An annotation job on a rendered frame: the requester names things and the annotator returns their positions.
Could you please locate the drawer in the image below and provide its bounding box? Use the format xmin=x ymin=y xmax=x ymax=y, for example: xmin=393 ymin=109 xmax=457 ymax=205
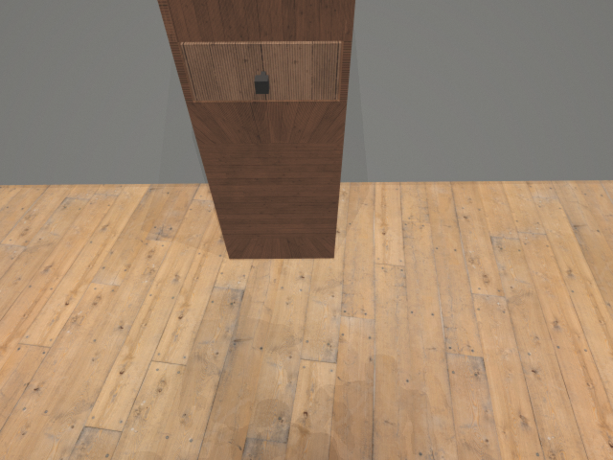
xmin=180 ymin=41 xmax=342 ymax=101

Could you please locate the handle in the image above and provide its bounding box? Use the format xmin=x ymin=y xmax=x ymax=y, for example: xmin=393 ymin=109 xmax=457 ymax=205
xmin=254 ymin=71 xmax=269 ymax=94

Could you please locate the cabinet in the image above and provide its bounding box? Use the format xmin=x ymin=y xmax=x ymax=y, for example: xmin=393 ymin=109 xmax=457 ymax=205
xmin=157 ymin=0 xmax=355 ymax=259

